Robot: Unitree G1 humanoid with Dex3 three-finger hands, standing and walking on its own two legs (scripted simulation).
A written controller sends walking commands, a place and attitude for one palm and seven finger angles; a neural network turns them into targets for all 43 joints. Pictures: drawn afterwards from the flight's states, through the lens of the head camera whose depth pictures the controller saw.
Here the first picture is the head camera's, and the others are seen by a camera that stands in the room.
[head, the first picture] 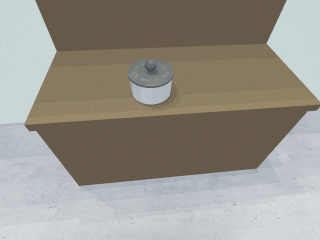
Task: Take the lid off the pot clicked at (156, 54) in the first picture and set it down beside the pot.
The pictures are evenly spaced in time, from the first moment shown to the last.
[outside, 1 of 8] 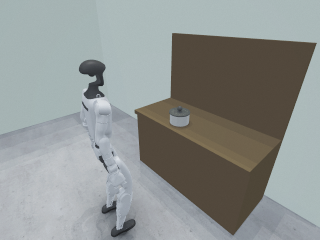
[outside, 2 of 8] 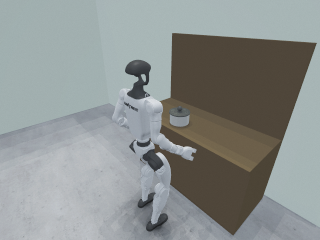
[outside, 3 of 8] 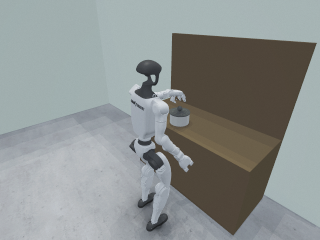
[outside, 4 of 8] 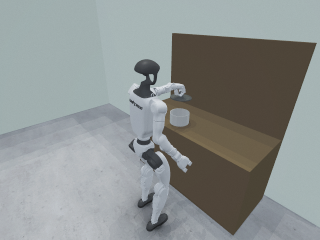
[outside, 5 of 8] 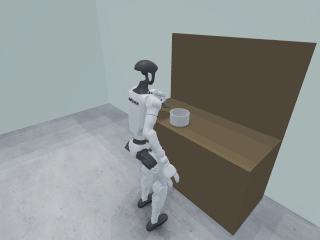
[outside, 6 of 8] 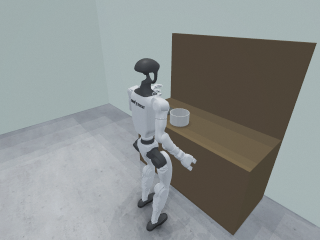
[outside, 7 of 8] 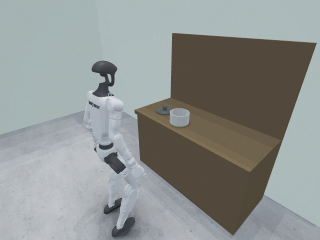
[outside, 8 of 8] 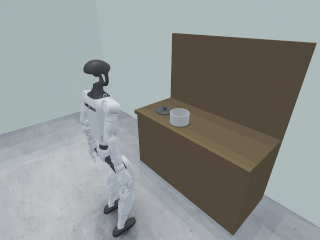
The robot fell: no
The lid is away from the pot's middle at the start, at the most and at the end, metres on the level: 0.00 0.26 0.26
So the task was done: yes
